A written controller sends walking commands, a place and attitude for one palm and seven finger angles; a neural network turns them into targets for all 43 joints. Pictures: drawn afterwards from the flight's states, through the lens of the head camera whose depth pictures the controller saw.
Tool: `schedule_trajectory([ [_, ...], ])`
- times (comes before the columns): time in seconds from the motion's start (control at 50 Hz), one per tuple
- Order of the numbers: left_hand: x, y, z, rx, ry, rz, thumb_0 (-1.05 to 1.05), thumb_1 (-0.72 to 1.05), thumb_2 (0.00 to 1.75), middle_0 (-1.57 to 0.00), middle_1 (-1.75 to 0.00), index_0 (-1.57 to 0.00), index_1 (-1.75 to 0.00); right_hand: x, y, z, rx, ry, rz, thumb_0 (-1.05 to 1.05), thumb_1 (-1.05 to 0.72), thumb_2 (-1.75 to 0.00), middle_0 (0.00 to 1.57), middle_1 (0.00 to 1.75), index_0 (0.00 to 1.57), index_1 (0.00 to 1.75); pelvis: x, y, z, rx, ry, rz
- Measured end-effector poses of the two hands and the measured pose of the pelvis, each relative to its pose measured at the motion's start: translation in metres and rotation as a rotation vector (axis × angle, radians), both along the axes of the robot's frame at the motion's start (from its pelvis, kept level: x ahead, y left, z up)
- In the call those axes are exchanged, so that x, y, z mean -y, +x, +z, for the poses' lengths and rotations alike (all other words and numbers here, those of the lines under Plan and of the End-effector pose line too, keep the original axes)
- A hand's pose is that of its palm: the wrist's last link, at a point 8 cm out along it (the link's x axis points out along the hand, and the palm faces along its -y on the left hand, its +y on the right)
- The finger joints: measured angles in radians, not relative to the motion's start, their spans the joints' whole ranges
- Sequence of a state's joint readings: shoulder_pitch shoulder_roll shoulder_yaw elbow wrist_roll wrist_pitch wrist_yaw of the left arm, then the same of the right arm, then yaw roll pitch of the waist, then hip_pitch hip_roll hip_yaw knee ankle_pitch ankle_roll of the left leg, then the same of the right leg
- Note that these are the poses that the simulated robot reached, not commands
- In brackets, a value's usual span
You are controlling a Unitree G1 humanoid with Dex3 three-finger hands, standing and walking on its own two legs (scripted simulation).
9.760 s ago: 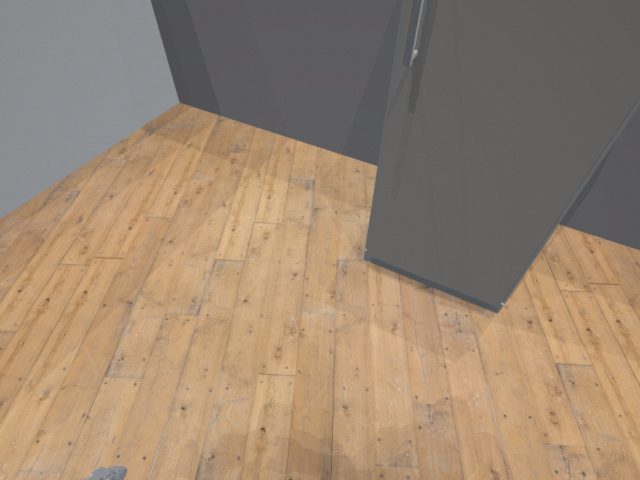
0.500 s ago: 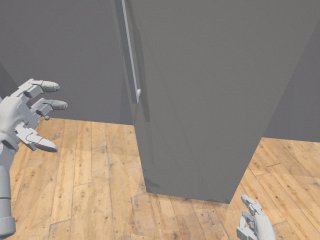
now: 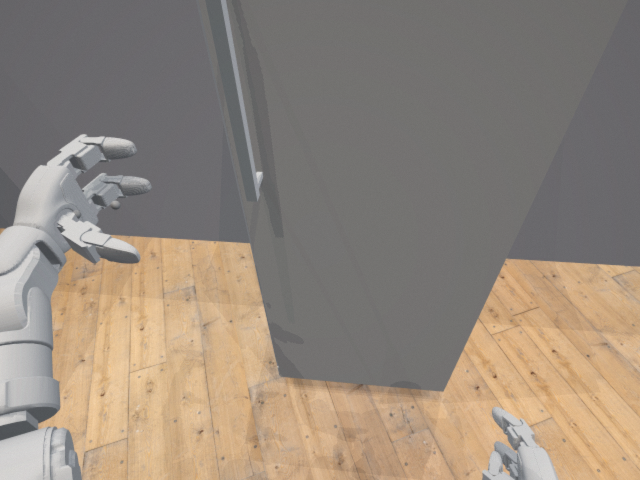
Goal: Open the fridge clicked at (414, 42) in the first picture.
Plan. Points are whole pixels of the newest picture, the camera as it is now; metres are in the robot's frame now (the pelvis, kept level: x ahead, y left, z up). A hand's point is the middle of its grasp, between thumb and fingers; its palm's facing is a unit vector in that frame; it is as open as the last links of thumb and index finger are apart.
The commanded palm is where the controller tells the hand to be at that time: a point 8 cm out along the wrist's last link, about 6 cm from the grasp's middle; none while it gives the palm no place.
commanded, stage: move the hooked fingers beside the handle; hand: left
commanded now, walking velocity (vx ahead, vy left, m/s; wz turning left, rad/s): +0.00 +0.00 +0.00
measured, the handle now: (239, 98) +0.53 +0.15 +0.24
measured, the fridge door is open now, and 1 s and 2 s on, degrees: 0 0 0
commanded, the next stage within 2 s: feel for the door with the fingertips in 1.94 s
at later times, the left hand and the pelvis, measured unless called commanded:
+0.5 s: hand (158, 176) +0.40 +0.23 +0.20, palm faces +0.01 -1.00 -0.02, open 14.0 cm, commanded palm +0.38 +0.28 +0.21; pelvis +0.00 +0.00 +0.00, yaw -1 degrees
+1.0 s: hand (192, 148) +0.47 +0.21 +0.20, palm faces -0.03 -1.00 +0.01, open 14.0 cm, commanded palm +0.45 +0.27 +0.20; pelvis +0.01 +0.01 +0.00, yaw -2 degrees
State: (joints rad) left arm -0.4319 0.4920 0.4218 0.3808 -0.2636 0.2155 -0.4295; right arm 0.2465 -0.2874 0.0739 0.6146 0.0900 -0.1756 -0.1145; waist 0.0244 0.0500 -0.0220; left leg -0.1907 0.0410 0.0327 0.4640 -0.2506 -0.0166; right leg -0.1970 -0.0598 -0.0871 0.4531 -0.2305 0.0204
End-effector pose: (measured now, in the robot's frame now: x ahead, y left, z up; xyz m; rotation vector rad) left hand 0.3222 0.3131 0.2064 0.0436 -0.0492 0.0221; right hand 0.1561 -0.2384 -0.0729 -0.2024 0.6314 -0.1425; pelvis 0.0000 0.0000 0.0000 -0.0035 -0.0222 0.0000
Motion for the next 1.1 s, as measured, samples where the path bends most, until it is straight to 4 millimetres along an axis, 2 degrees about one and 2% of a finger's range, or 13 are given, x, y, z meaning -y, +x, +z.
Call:
schedule_trajectory([
  [0.2, 0.015, 0.030, 0.003, 0.004, -0.005, -0.026, -0.01, -0.50, 0.30, -0.30, -1.20, -0.30, -1.20, 0.005, -0.012, -0.005, -0.041, -0.009, -0.034, 0.01, -0.90, -0.90, 0.21, 0.30, 0.20, 0.30, -0.002, 0.002, 0.000, -0.016, 0.000, -0.006],
  [0.38, 0.028, 0.048, 0.000, -0.021, -0.015, -0.032, -0.01, -0.50, 0.30, -0.30, -1.20, -0.30, -1.20, 0.004, -0.016, -0.009, -0.069, 0.003, -0.052, 0.01, -0.90, -0.90, 0.21, 0.30, 0.20, 0.30, -0.003, 0.004, 0.001, -0.028, 0.002, -0.013],
  [0.62, 0.026, 0.071, 0.000, -0.025, -0.024, -0.021, -0.01, -0.50, 0.30, -0.30, -1.20, -0.30, -1.20, 0.013, -0.034, -0.014, -0.138, -0.022, -0.088, 0.01, -0.90, -0.90, 0.21, 0.30, 0.20, 0.30, -0.003, 0.006, 0.001, -0.043, -0.002, -0.014],
  [0.82, 0.032, 0.099, -0.005, -0.059, -0.030, -0.033, -0.01, -0.50, 0.30, -0.30, -1.20, -0.30, -1.20, 0.021, -0.062, -0.022, -0.231, -0.051, -0.130, 0.01, -0.90, -0.90, 0.21, 0.30, 0.20, 0.30, -0.006, 0.004, -0.001, -0.069, -0.004, -0.012],
  [0.94, 0.044, 0.120, -0.004, -0.047, -0.053, -0.056, -0.01, -0.50, 0.30, -0.30, -1.20, -0.30, -1.20, 0.021, -0.084, -0.027, -0.295, -0.055, -0.159, 0.01, -0.90, -0.90, 0.21, 0.30, 0.20, 0.30, -0.008, 0.005, -0.001, -0.090, -0.003, -0.020],
  [1.1, 0.046, 0.142, -0.009, -0.050, -0.045, -0.045, -0.01, -0.50, 0.30, -0.30, -1.20, -0.30, -1.20, 0.021, -0.117, -0.033, -0.387, -0.047, -0.211, 0.01, -0.90, -0.90, 0.21, 0.30, 0.20, 0.30, -0.011, 0.008, -0.002, -0.121, -0.002, -0.037],
])
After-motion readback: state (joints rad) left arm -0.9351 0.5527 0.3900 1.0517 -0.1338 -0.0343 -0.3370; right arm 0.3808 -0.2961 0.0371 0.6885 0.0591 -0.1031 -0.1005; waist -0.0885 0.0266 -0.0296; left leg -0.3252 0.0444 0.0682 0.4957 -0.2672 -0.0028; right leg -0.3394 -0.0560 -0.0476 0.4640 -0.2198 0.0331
